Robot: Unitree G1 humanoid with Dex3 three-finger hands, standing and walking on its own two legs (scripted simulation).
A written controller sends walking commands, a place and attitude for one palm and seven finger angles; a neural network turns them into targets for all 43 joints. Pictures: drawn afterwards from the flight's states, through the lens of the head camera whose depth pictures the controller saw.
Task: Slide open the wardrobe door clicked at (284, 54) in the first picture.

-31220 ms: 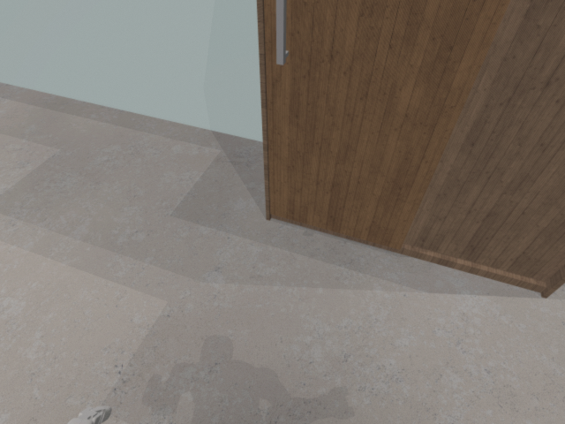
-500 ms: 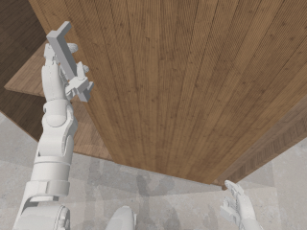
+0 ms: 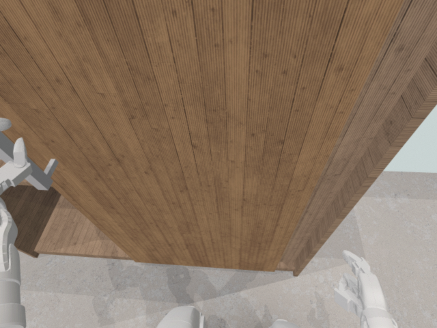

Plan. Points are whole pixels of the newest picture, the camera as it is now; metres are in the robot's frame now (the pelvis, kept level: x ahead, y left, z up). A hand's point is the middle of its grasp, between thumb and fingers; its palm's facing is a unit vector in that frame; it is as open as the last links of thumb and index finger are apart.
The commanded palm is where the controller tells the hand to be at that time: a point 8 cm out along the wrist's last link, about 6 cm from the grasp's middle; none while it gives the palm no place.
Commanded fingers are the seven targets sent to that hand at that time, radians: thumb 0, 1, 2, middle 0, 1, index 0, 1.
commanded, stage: stop walking and hold the door there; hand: left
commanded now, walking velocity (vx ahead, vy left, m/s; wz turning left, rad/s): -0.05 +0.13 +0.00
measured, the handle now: (16, 143) +0.36 +0.37 +0.14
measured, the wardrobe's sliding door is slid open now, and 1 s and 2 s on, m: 0.49 0.49 0.49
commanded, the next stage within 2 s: none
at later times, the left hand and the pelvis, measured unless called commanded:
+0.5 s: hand (21, 162) +0.32 +0.34 +0.14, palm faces +0.58 -0.77 -0.26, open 6.3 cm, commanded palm +0.27 +0.37 +0.12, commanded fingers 0.00 0.90 0.90 -0.45 -1.40 -0.45 -1.40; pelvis -0.04 +0.00 +0.01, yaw -4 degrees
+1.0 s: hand (20, 161) +0.32 +0.34 +0.14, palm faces +0.55 -0.79 -0.27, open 6.1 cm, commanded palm +0.27 +0.36 +0.12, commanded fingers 0.00 0.90 0.90 -0.45 -1.40 -0.45 -1.40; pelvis -0.04 +0.01 +0.01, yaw -3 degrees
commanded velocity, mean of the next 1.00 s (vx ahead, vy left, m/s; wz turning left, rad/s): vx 0.00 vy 0.06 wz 0.03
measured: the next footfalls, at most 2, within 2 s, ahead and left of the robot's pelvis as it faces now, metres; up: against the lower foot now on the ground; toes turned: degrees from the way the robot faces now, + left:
left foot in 0.10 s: +0.06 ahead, +0.09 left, +0.00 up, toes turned +7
right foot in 0.40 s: -0.01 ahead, -0.13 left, +0.00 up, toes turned -6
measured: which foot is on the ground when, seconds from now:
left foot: up 0.00-0.08, down 0.10-0.94, up 0.96-1.00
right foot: down 0.00-0.12, up 0.14-0.38, down 0.40-1.00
